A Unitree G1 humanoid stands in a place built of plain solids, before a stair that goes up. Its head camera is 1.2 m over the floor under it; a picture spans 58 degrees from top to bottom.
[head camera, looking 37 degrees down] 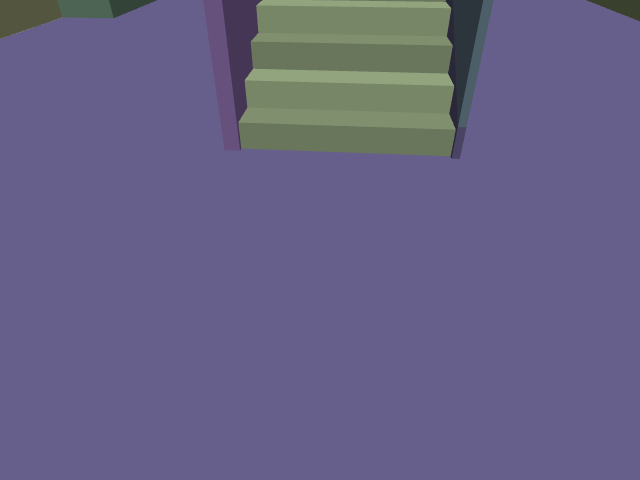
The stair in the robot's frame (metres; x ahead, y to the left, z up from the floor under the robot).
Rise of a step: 0.17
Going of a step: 0.26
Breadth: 1.32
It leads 5 degrees to the right of straight ahead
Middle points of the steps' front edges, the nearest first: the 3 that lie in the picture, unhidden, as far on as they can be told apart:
2.51 -0.15 0.18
2.77 -0.17 0.35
3.03 -0.20 0.52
